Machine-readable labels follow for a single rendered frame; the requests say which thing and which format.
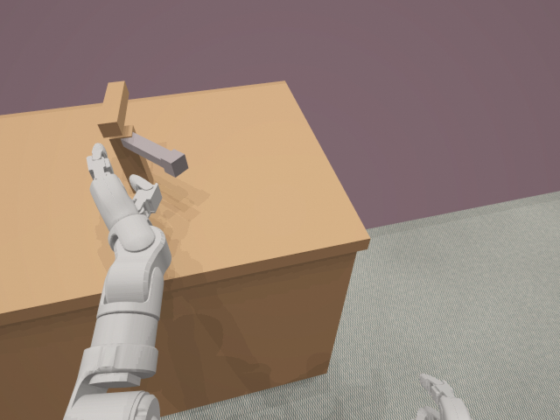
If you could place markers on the robot left forearm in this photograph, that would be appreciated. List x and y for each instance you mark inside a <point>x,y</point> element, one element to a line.
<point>123,349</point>

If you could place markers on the left robot upper arm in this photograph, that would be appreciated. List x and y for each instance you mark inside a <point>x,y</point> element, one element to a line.
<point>132,405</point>

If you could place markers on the tap lever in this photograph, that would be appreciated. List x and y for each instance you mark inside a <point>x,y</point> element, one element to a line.
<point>173,161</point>

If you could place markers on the counter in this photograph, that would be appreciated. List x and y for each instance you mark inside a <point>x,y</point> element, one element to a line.
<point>262,235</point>

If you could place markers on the left robot hand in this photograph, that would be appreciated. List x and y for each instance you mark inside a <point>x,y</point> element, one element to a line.
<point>109,194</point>

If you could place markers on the right robot hand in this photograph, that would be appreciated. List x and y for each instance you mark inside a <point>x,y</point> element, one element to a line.
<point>450,407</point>

